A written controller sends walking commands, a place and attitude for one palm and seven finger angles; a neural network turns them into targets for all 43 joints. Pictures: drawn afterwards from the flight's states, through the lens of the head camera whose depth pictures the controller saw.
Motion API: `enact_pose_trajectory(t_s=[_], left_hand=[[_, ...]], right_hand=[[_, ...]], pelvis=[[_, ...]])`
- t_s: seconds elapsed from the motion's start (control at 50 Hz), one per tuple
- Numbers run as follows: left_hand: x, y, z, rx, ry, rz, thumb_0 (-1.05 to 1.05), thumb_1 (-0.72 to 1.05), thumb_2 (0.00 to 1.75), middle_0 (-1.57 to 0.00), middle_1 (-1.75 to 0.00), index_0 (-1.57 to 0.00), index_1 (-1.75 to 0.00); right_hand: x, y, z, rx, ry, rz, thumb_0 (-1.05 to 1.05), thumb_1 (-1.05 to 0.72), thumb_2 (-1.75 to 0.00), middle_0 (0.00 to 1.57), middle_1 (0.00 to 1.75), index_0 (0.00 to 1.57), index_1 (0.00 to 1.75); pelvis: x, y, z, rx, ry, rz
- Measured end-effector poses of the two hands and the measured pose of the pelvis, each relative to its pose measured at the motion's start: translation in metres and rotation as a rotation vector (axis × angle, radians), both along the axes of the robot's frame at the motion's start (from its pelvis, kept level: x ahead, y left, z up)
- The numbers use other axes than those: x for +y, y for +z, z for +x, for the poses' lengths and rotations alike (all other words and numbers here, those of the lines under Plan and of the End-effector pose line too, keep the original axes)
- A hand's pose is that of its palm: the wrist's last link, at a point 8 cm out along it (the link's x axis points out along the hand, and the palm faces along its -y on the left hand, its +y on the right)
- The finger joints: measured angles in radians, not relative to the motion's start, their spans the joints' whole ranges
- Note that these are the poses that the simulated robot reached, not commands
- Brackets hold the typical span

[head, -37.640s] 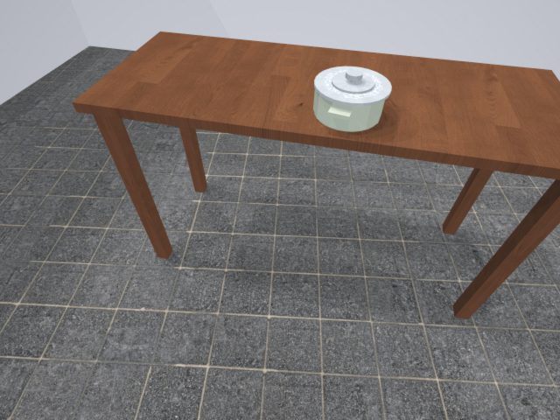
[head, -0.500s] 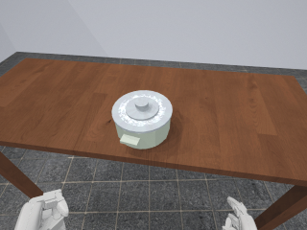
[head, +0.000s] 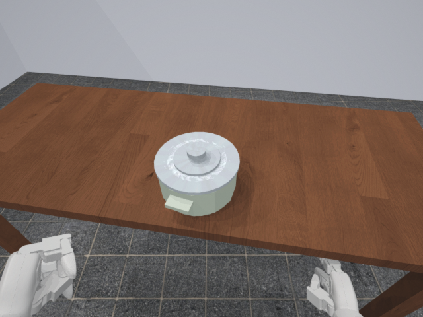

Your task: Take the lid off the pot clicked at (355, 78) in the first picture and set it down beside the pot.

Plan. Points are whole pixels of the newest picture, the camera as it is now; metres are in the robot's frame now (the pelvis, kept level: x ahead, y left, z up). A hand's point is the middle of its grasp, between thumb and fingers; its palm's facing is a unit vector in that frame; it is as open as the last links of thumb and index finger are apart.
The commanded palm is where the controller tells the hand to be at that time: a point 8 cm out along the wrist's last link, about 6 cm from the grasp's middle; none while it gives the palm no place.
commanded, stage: raise the hand higher, near the body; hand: left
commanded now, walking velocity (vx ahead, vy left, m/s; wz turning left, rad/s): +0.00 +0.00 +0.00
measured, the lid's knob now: (196, 151) +0.42 +0.09 +0.10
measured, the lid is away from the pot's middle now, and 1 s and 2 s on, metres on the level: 0.01 0.01 0.01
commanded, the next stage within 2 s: reach forward and open the fingers in 0.30 s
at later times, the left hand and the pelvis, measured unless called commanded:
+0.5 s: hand (70, 238) +0.18 +0.24 +0.14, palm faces +0.27 -0.58 -0.77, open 3.0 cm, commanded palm +0.14 +0.26 +0.17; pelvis +0.00 +0.00 +0.00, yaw -1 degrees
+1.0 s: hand (53, 230) +0.19 +0.27 +0.14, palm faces -0.17 -0.02 -0.99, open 5.3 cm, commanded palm +0.18 +0.26 +0.20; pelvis -0.04 +0.01 +0.00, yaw +1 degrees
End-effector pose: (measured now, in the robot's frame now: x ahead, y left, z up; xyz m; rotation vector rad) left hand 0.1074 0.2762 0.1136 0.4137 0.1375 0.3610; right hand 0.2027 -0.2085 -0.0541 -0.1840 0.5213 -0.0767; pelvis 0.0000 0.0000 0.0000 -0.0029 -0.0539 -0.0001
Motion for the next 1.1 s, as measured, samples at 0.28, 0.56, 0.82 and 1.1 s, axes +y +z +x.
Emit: enact_pose_trajectory(t_s=[0.28,0.56,0.82,1.1], left_hand=[[-0.001,0.031,0.018,-0.114,-0.032,0.059,0.01,0.89,0.89,-1.31,-1.5,-1.3,-1.5],[-0.016,0.064,0.042,0.05,-0.163,0.779,0.01,0.83,0.93,-1.29,-1.43,-1.28,-1.43],[-0.009,0.066,0.055,0.382,-0.419,1.061,0.0,0.47,1.16,-1.18,-1.05,-1.17,-1.05],[-0.005,0.086,0.076,0.271,-0.478,1.092,0.0,0.06,1.33,-1.01,-0.56,-1.0,-0.56]], right_hand=[[0.008,-0.014,-0.009,0.067,0.011,0.023,0.01,-0.91,-0.9,0.2,0.3,0.2,0.3],[-0.008,-0.025,-0.014,0.187,0.041,-0.002,0.01,-0.91,-0.9,0.2,0.3,0.2,0.3],[-0.004,-0.028,-0.008,0.184,0.039,0.045,0.01,-0.91,-0.9,0.2,0.3,0.2,0.3],[0.011,-0.029,-0.042,0.228,0.058,0.048,0.01,-0.91,-0.9,0.2,0.3,0.2,0.3]], pelvis=[[0.001,0.0,0.003,0.002,-0.003,0.001],[0.002,-0.004,-0.006,0.059,-0.02,0.001],[0.005,-0.001,-0.022,0.056,0.018,-0.006],[0.016,0.003,-0.044,0.027,0.018,-0.012]])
